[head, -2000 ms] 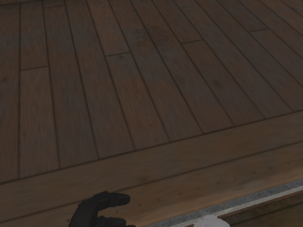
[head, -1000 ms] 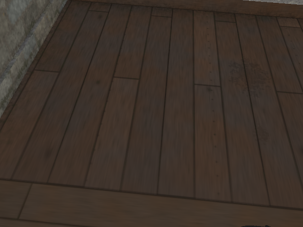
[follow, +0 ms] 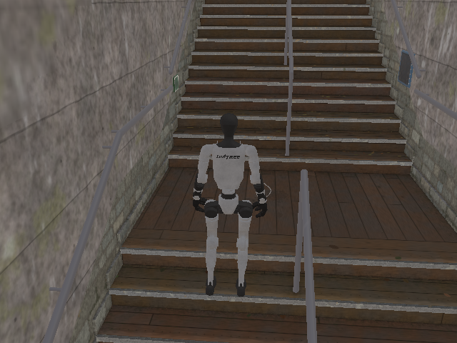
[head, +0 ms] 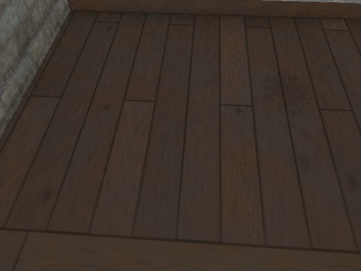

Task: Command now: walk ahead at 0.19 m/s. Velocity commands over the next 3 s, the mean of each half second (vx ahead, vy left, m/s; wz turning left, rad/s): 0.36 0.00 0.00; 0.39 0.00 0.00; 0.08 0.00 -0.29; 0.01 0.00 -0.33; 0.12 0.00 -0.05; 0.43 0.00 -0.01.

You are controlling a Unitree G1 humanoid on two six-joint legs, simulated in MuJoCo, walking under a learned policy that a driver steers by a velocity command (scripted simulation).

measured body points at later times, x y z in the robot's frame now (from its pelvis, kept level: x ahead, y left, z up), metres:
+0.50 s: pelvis +0.17 +0.05 +0.01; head +0.18 +0.05 +0.46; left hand +0.38 +0.21 -0.09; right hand -0.01 -0.10 -0.13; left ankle +0.03 +0.14 -0.73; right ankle +0.29 -0.07 -0.48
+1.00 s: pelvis +0.44 +0.06 +0.15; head +0.46 +0.06 +0.60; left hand +0.43 +0.28 +0.01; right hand +0.70 -0.14 +0.09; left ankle +0.62 +0.20 -0.54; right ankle +0.34 -0.05 -0.58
